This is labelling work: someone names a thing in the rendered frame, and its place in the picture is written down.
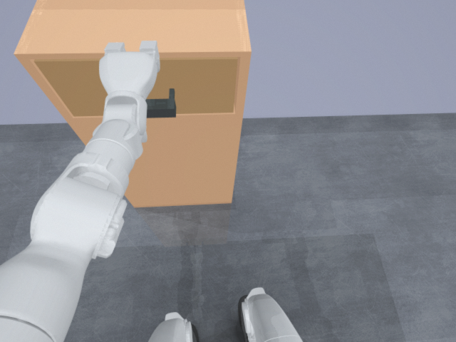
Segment handle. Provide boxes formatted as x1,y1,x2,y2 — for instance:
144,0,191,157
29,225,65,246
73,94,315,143
146,88,176,118

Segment left robot forearm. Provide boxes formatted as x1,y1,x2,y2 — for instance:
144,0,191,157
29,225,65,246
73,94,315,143
30,90,147,240

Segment robot right thigh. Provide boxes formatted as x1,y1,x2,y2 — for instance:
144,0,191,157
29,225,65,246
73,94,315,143
242,294,303,342

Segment drawer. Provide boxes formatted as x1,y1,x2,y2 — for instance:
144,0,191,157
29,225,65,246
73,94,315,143
34,57,238,117

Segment cabinet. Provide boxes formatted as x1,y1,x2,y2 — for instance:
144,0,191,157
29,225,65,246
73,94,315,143
14,0,252,207

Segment robot left hand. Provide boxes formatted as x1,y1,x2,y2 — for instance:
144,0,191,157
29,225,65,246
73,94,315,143
99,41,160,143

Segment right robot shin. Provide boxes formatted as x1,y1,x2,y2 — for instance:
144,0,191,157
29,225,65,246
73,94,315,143
247,287,265,342

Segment left robot upper arm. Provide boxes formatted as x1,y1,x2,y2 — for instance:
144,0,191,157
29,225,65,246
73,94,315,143
0,177,127,342

